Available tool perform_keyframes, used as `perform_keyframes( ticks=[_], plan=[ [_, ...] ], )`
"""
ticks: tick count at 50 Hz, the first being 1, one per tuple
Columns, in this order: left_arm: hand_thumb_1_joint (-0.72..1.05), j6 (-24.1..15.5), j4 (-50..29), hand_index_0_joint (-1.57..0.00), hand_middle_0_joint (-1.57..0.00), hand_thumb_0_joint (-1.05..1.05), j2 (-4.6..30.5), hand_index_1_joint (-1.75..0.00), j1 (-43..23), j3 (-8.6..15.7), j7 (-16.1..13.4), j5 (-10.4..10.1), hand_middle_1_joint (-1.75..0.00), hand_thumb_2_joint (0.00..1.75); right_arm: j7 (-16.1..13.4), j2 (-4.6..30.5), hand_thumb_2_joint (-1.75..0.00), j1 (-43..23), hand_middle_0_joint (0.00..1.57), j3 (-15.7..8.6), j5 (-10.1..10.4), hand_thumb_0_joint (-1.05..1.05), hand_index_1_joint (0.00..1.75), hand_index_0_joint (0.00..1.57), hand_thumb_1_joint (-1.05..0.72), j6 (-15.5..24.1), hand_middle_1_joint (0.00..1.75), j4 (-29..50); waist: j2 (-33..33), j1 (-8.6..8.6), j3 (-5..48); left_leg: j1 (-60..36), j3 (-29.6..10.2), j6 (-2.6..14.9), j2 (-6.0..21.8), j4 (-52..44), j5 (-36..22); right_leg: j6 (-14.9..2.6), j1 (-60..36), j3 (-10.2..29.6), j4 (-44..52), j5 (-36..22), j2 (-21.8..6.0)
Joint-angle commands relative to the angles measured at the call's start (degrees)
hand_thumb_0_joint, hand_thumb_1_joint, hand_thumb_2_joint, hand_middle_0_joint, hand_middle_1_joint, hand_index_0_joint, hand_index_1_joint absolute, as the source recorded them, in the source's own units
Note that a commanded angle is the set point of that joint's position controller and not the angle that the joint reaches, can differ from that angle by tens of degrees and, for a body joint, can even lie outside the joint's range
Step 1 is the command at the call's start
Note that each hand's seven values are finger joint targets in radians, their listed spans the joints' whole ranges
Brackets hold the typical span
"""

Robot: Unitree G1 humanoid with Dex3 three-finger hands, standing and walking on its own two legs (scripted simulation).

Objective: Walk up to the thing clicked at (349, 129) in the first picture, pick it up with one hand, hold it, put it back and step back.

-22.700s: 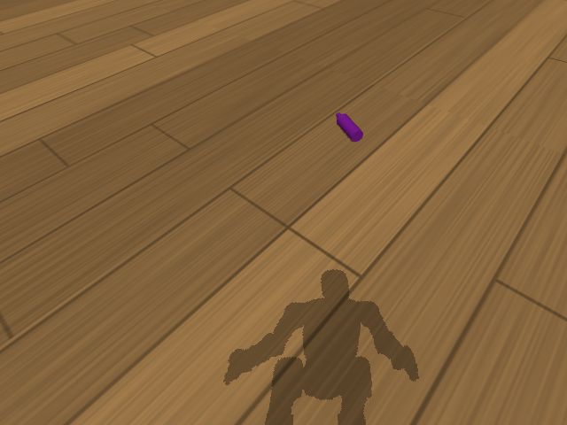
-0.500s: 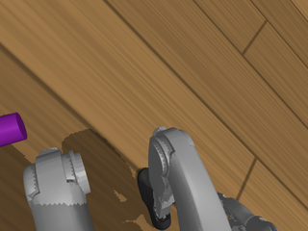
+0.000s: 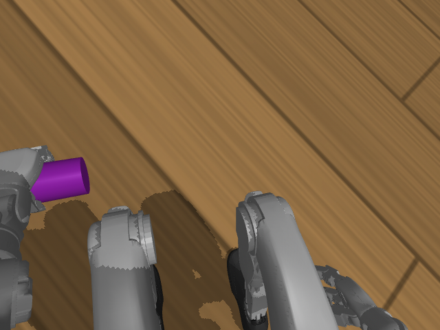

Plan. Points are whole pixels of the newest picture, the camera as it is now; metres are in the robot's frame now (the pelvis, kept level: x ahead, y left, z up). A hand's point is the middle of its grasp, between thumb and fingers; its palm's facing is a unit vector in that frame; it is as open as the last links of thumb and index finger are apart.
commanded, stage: settle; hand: left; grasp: from above
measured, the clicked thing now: (14, 187) +0.38 +0.38 -0.19
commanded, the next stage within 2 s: lift in 0.12 s
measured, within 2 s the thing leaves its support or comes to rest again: neither
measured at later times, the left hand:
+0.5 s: hand (7, 185) +0.37 +0.35 -0.10, palm faces -0.44 -0.12 -0.89, open 10.3 cm
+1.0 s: hand out of the picture +0.31 +0.33 +0.07, palm faces -0.41 -0.15 -0.90, open 10.3 cm
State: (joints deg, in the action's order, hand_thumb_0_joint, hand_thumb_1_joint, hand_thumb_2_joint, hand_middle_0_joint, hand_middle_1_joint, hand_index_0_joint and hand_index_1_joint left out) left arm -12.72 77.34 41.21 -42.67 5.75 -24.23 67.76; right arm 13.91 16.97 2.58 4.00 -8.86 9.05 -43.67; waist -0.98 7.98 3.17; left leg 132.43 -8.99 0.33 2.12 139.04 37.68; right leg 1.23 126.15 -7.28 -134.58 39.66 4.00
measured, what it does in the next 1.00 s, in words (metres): rises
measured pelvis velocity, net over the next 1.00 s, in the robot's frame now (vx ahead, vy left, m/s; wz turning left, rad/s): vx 0.00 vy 0.01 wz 0.10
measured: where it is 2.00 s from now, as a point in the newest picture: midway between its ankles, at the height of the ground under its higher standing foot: (202, 316)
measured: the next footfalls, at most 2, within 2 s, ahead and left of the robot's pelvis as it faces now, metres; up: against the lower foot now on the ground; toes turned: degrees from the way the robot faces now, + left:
none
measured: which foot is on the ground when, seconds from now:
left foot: down 0.00-1.00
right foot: down 0.00-1.00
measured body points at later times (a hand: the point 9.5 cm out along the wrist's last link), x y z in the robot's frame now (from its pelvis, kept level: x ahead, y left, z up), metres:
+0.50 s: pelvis -0.01 +0.00 +0.04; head +0.20 +0.06 +0.44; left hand +0.39 +0.35 -0.05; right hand +0.10 -0.27 -0.08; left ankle +0.08 +0.13 -0.29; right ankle +0.10 -0.11 -0.29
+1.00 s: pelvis +0.00 +0.01 +0.18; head +0.15 +0.06 +0.60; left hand +0.33 +0.34 +0.12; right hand +0.17 -0.24 +0.06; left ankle +0.08 +0.13 -0.29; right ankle +0.10 -0.11 -0.29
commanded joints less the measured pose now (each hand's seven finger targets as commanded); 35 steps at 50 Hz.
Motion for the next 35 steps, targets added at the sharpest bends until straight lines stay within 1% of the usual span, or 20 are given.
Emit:
perform_keyframes(
  ticks=[1, 2, 4, 7, 11, 12, 13, 15, 17, 22, 23, 24, 25, 26, 27, 30, 31, 33, 34, 35],
  plan=[
    [0.56, -0.7, -10.7, -0.98, -1.02, 0.00, 17.0, -0.73, -15.4, 3.2, 0.1, -1.0, -0.69, 0.89, -1.9, 13.5, -0.90, 10.9, 0.20, -4.6, 0.7, 0.00, 0.30, 0.20, -0.90, -0.9, 0.30, 1.5, 12.2, 0.25, 35.2, -26.3, 5.0, 1.80, -1.3, -13.8, -6.0, -2.98, -17.8, -1.5, 16.0, -9.5, 1.4],
    [0.58, -1.2, -12.9, -1.00, -1.03, 0.00, 17.8, -0.72, -16.7, 3.7, 0.4, -0.9, -0.68, 0.87, -2.2, 13.2, -0.90, 10.3, 0.20, -4.6, 0.8, 0.00, 0.30, 0.20, -0.90, -1.2, 0.30, 2.1, 13.0, 0.19, 36.1, -26.3, 4.8, 1.68, -1.2, -14.1, -5.4, -3.21, -17.4, -1.2, 15.8, -8.3, 1.5],
    [0.59, -1.9, -14.3, -1.01, -1.04, 0.00, 20.1, -0.71, -15.9, 5.6, 0.6, -0.7, -0.67, 0.87, -2.9, 13.1, -0.90, 10.5, 0.20, -4.8, 1.0, 0.00, 0.30, 0.20, -0.90, -1.9, 0.30, 1.9, 15.2, -1.34, 37.8, -27.8, 5.3, 1.37, -1.4, -14.9, -5.2, -3.60, -17.4, -0.7, 15.9, -7.3, 1.4],
    [0.62, -2.7, -18.0, -1.03, -1.07, 0.00, 20.9, -0.70, -16.7, 6.5, 0.5, 0.0, -0.66, 0.89, -3.8, 13.3, -0.90, 10.8, 0.20, -5.5, 1.1, 0.00, 0.30, 0.20, -0.90, -2.6, 0.30, 2.2, 18.0, -1.63, 39.4, -31.0, 5.5, 0.97, -1.4, -16.2, -5.0, -3.89, -16.1, -1.1, 16.0, -7.4, 1.0],
    [0.62, -2.6, -20.7, -1.02, -1.06, 0.00, 19.7, -0.69, -16.1, 6.2, 0.4, 0.4, -0.65, 0.90, -4.8, 12.7, -0.90, 11.7, 0.20, -6.5, 1.6, 0.00, 0.30, 0.20, -0.90, -3.4, 0.30, 2.1, 18.6, -1.86, 41.2, -33.9, 5.5, 0.74, -1.1, -18.3, -5.8, -4.01, -15.8, -1.3, 16.4, -8.7, 0.7],
    [0.66, -2.3, -20.2, -1.09, -1.14, 0.00, 19.2, -0.71, -16.0, 5.9, 0.4, 0.4, -0.65, 0.94, -5.1, 12.7, -0.91, 12.0, 0.20, -6.6, 1.7, 0.00, 0.30, 0.20, -0.91, -3.6, 0.30, 1.9, 17.6, -1.58, 41.3, -33.7, 5.8, 0.94, -1.2, -18.0, -6.4, -3.85, -16.2, -1.1, 17.2, -9.3, 0.6],
    [0.70, -1.8, -19.4, -1.09, -1.13, 0.00, 18.5, -0.71, -15.3, 5.5, 0.5, 0.2, -0.67, 0.95, -5.3, 12.6, -0.90, 12.8, 0.20, -6.7, 1.7, 0.00, 0.30, 0.20, -0.90, -3.6, 0.30, 1.9, 16.4, -1.38, 40.7, -33.6, 5.9, 1.09, -1.2, -18.2, -6.7, -3.74, -17.0, -0.9, 18.0, -9.7, 0.6],
    [0.71, -0.7, -19.9, -1.09, -1.12, 0.00, 18.0, -0.71, -13.9, 6.2, 1.0, -1.1, -0.68, 0.91, -5.6, 12.5, -0.90, 13.3, 0.20, -7.3, 2.0, 0.00, 0.30, 0.20, -0.90, -3.7, 0.30, 1.9, 16.3, -2.35, 41.7, -34.4, 6.2, 1.17, -1.4, -19.6, -6.7, -3.66, -17.5, -0.9, 18.9, -9.9, 0.2],
    [0.70, 0.4, -20.3, -1.08, -1.11, 0.00, 16.6, -0.71, -12.8, 5.6, 2.4, -2.7, -0.68, 0.91, -5.7, 12.5, -0.90, 14.4, 0.20, -7.8, 2.4, 0.00, 0.30, 0.20, -0.90, -3.7, 0.30, 1.8, 16.1, -2.68, 42.6, -35.7, 6.2, 1.22, -1.4, -21.0, -6.8, -3.62, -18.9, -0.8, 19.9, -10.1, 0.1],
    [0.69, 2.6, -24.4, -1.08, -1.10, 0.00, 14.8, -0.70, -9.3, 3.5, 7.2, -4.3, -0.67, 0.90, -6.2, 11.9, -0.90, 14.9, 0.20, -9.1, 4.0, 0.00, 0.30, 0.20, -0.90, -4.7, 0.30, 2.7, 14.7, -3.49, 43.1, -37.9, 6.0, 1.45, -1.7, -24.4, -6.6, -3.65, -21.7, -0.2, 22.4, -10.1, 0.1],
    [0.70, 2.5, -27.0, -1.09, -1.10, 0.00, 14.7, -0.69, -9.8, 3.3, 8.1, -4.5, -0.67, 0.89, -6.5, 11.7, -0.90, 14.7, 0.20, -9.3, 4.5, 0.00, 0.30, 0.20, -0.90, -5.0, 0.30, 3.0, 15.3, -3.99, 43.7, -38.9, 5.9, 1.32, -1.7, -25.3, -6.8, -3.71, -22.0, 0.0, 22.8, -10.2, 0.0],
    [0.72, 2.6, -28.5, -1.09, -1.10, 0.00, 16.5, -0.69, -9.5, 4.3, 8.8, -4.5, -0.68, 0.87, -6.7, 11.9, -0.90, 14.5, 0.20, -9.5, 4.9, 0.00, 0.30, 0.20, -0.90, -5.3, 0.30, 3.6, 15.5, -4.55, 44.4, -39.7, 5.9, 1.39, -1.7, -26.0, -7.1, -3.76, -23.0, 0.2, 23.4, -10.4, 0.0],
    [0.73, 2.7, -29.1, -1.10, -1.11, 0.00, 15.6, -0.69, -8.2, 4.4, 9.4, -5.1, -0.68, 0.87, -6.9, 11.7, -0.90, 14.4, 0.20, -9.6, 5.0, 0.00, 0.30, 0.20, -0.90, -5.6, 0.30, 4.0, 15.2, -4.46, 43.7, -39.6, 5.8, 1.41, -1.7, -26.5, -6.8, -3.68, -23.2, 0.3, 23.7, -10.1, 0.0],
    [0.74, 2.6, -30.8, -1.11, -1.12, 0.00, 14.1, -0.69, -8.0, 3.2, 10.1, -5.7, -0.68, 0.88, -7.1, 11.4, -0.90, 14.3, 0.20, -9.7, 5.3, 0.00, 0.30, 0.20, -0.90, -5.8, 0.30, 4.5, 14.1, -3.97, 43.0, -39.5, 5.6, 1.51, -1.7, -27.3, -6.2, -3.61, -23.6, 0.4, 24.7, -9.7, 0.0],
    [0.76, 2.5, -31.7, -1.13, -1.13, 0.00, 13.5, -0.70, -8.2, 2.8, 10.7, -6.0, -0.69, 0.89, -7.4, 11.2, -0.90, 14.4, 0.20, -9.7, 5.5, 0.00, 0.30, 0.20, -0.90, -6.0, 0.30, 4.7, 13.2, -3.56, 42.0, -39.2, 5.7, 1.68, -1.7, -27.9, -5.2, -3.50, -23.6, 0.6, 25.8, -9.0, -0.1],
    [0.75, 2.2, -34.7, -1.12, -1.12, 0.00, 13.3, -0.68, -5.6, 2.7, 11.7, -6.9, -0.67, 0.86, -8.1, 10.6, -0.90, 14.0, 0.20, -9.5, 6.2, 0.00, 0.30, 0.20, -0.90, -6.4, 0.30, 5.7, 11.5, -4.05, 41.4, -39.7, 6.2, 1.82, -1.7, -29.7, -4.8, -3.47, -26.4, 1.5, 29.0, -7.9, 0.2],
    [0.75, 2.2, -36.5, -1.11, -1.11, 0.00, 15.3, -0.69, -5.5, 4.1, 11.7, -6.9, -0.69, 0.86, -8.4, 10.8, -0.90, 13.7, 0.20, -9.9, 6.5, 0.00, 0.30, 0.20, -0.90, -6.6, 0.30, 6.4, 11.2, -4.73, 42.8, -41.4, 6.2, 1.90, -1.7, -30.5, -4.8, -3.51, -26.7, 1.7, 29.8, -7.5, 0.3],
    [0.75, 2.3, -40.4, -1.11, -1.10, 0.00, 12.4, -0.71, -4.6, 2.0, 12.2, -7.8, -0.72, 0.88, -8.9, 10.3, -0.90, 13.2, 0.20, -10.1, 6.8, 0.00, 0.30, 0.20, -0.90, -6.7, 0.30, 7.4, 12.7, -4.50, 42.7, -43.0, 6.2, 1.65, -1.7, -32.7, -3.6, -3.59, -27.2, 2.1, 31.5, -6.1, 0.3],
    [0.75, 2.6, -39.8, -1.11, -1.10, 0.00, 11.4, -0.71, -2.8, 1.7, 12.5, -7.9, -0.71, 0.88, -9.1, 10.4, -0.90, 13.1, 0.20, -10.1, 7.0, 0.00, 0.30, 0.20, -0.90, -6.7, 0.30, 7.1, 13.1, -4.38, 40.9, -43.9, 5.3, 1.45, -1.6, -34.6, -2.3, -3.48, -27.0, 1.8, 31.8, -5.5, 0.0],
    [0.74, 2.7, -42.3, -1.09, -1.08, 0.00, 11.9, -0.70, -3.3, 1.7, 12.5, -8.3, -0.71, 0.85, -9.4, 10.3, -0.90, 12.7, 0.20, -10.2, 7.2, 0.00, 0.30, 0.20, -0.89, -6.8, 0.30, 7.7, 13.6, -4.60, 41.3, -45.3, 5.0, 1.31, -1.4, -36.0, -1.3, -3.55, -27.7, 1.8, 32.6, -4.6, 0.2]
  ],
)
